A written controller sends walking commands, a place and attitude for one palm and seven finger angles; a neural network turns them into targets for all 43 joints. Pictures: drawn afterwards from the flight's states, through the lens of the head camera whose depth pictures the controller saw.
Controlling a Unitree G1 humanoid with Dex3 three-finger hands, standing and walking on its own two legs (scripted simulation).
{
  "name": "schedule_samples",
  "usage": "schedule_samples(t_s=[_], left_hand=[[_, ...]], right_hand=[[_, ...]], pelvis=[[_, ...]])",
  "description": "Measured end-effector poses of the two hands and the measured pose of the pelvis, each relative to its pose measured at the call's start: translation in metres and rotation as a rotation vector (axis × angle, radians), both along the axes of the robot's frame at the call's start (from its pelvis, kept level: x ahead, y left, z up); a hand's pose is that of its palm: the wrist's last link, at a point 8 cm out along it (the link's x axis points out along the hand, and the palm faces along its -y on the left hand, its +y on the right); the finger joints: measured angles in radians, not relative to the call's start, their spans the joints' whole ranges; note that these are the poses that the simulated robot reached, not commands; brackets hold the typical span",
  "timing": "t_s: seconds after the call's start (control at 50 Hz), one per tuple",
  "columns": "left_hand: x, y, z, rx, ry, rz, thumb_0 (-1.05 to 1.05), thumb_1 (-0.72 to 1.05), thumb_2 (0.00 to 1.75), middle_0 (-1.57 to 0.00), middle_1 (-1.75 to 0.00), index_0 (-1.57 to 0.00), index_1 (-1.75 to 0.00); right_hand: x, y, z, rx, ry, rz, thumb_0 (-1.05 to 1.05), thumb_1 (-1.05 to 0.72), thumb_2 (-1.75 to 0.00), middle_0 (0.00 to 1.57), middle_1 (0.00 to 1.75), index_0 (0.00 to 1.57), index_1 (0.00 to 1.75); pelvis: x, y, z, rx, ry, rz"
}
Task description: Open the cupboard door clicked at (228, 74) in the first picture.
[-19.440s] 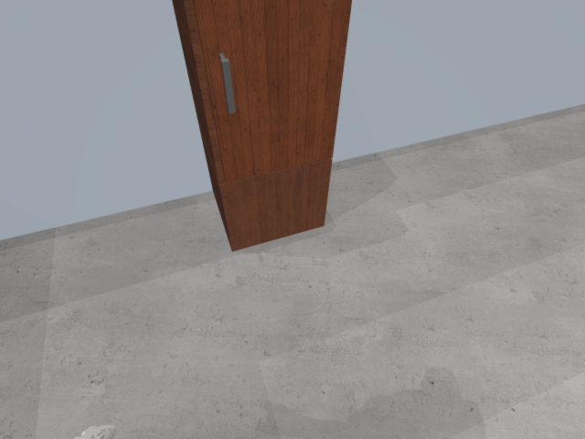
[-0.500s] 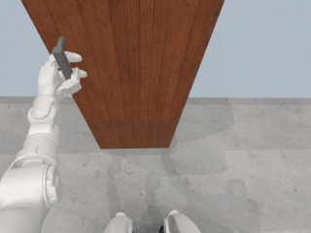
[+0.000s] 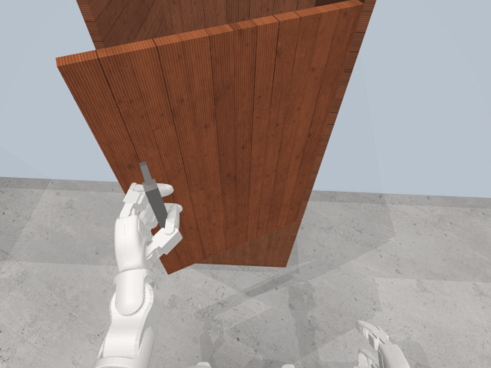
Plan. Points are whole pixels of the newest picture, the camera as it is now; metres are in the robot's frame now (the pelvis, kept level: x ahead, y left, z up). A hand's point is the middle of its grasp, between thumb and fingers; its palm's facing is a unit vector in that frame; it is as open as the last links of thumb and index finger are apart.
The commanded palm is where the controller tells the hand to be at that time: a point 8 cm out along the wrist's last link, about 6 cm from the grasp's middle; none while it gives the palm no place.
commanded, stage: pull the door open along its arc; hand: left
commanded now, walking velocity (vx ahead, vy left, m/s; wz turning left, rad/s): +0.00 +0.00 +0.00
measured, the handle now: (157, 202) +0.36 +0.16 +0.06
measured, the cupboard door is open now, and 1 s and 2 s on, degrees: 27 42 44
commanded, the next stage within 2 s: open thumb and fingers to let go in 0.28 s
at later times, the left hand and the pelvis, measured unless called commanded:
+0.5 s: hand (216, 269) +0.26 +0.05 +0.06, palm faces +0.43 -0.90 -0.02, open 5.8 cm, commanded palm +0.21 +0.10 +0.06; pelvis +0.00 -0.05 +0.00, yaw +4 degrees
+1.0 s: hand (211, 268) +0.26 +0.06 +0.06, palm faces +0.38 -0.92 +0.01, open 13.7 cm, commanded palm +0.21 +0.11 +0.06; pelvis -0.01 -0.04 +0.00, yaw +4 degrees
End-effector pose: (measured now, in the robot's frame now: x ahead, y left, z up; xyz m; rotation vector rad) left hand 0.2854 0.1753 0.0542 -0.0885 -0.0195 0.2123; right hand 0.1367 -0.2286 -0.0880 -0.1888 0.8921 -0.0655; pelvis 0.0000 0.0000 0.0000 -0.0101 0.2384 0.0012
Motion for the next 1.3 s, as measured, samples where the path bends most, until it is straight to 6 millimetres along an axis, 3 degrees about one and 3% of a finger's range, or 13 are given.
schedule_samples(t_s=[0.1, 0.18, 0.3, 0.46, 0.56, 0.68, 0.86, 0.94, 1.16, 1.3], left_hand=[[-0.034, -0.028, 0.003, 0.033, 0.031, 0.095, 0.01, 0.68, 0.71, -0.39, -1.33, -0.39, -1.34], [-0.055, -0.048, 0.006, 0.045, 0.065, 0.131, 0.01, 0.66, 0.7, -0.38, -1.3, -0.39, -1.35], [-0.072, -0.068, 0.008, 0.064, 0.087, 0.164, 0.01, 0.66, 0.71, -0.38, -1.3, -0.4, -1.35], [-0.072, -0.081, 0.007, 0.09, 0.061, 0.223, 0.01, 0.72, 0.78, -0.36, -1.32, -0.37, -1.34], [-0.07, -0.079, 0.006, 0.103, 0.063, 0.221, 0.01, 0.66, 0.78, -0.37, -1.32, -0.37, -1.33], [-0.074, -0.077, 0.006, 0.084, 0.07, 0.211, 0.01, 0.39, 0.67, -0.36, -1.29, -0.36, -1.3], [-0.072, -0.074, 0.005, 0.081, 0.048, 0.205, 0.0, -0.16, 0.44, -0.33, -1.23, -0.32, -1.24], [-0.069, -0.072, 0.004, 0.076, 0.047, 0.196, 0.0, -0.33, 0.37, -0.31, -1.17, -0.3, -1.18], [-0.069, -0.074, 0.005, 0.067, 0.047, 0.148, -0.01, -0.48, 0.3, -0.26, -0.78, -0.27, -0.78], [-0.069, -0.069, 0.005, 0.076, 0.046, 0.123, -0.02, -0.49, 0.3, -0.34, -0.63, -0.35, -0.62]], right_hand=[[0.035, 0.013, 0.009, 0.03, -0.099, 0.069, 0.01, -0.91, -0.9, 0.2, 0.3, 0.2, 0.3], [0.049, 0.018, 0.016, 0.053, -0.137, 0.088, 0.01, -0.91, -0.9, 0.2, 0.3, 0.2, 0.3], [0.05, 0.008, 0.017, 0.055, -0.145, 0.097, 0.01, -0.9, -0.9, 0.2, 0.3, 0.2, 0.3], [0.035, -0.025, -0.004, 0.015, -0.097, 0.105, 0.01, -0.9, -0.9, 0.2, 0.3, 0.2, 0.3], [0.022, -0.041, -0.012, -0.001, -0.053, 0.083, 0.01, -0.9, -0.9, 0.2, 0.3, 0.2, 0.3], [0.014, -0.048, -0.011, 0.0, -0.05, 0.063, 0.02, -0.91, -0.9, 0.2, 0.3, 0.2, 0.3], [0.021, -0.038, -0.008, 0.005, -0.089, 0.077, 0.02, -0.91, -0.9, 0.2, 0.3, 0.2, 0.3], [0.026, -0.028, -0.005, 0.008, -0.102, 0.09, 0.02, -0.91, -0.9, 0.2, 0.3, 0.2, 0.3], [0.032, 0.0, 0.002, 0.017, -0.124, 0.108, 0.01, -0.9, -0.9, 0.2, 0.3, 0.2, 0.3], [0.03, 0.013, 0.002, 0.019, -0.12, 0.111, 0.01, -0.9, -0.9, 0.2, 0.3, 0.2, 0.3]], pelvis=[[-0.002, -0.009, -0.002, 0.008, -0.03, 0.013], [-0.001, -0.019, 0.001, 0.015, -0.057, 0.02], [0.001, -0.035, 0.003, 0.023, -0.078, 0.039], [-0.003, -0.05, -0.003, 0.036, -0.06, 0.068], [-0.006, -0.057, -0.003, 0.045, -0.06, 0.071], [-0.008, -0.06, -0.001, 0.047, -0.064, 0.068], [-0.012, -0.054, -0.002, 0.042, -0.061, 0.069], [-0.012, -0.048, -0.003, 0.037, -0.061, 0.069], [-0.011, -0.029, -0.003, 0.021, -0.061, 0.06], [-0.012, -0.02, -0.005, 0.01, -0.067, 0.058]])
